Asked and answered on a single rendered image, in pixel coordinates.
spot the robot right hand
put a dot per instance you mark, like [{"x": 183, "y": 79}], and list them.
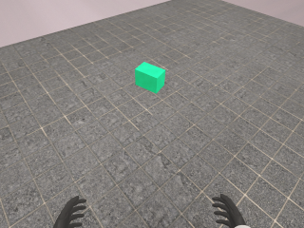
[{"x": 232, "y": 213}]

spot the robot left hand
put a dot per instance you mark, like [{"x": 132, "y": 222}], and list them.
[{"x": 65, "y": 218}]

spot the carton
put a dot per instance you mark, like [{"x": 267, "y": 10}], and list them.
[{"x": 149, "y": 77}]

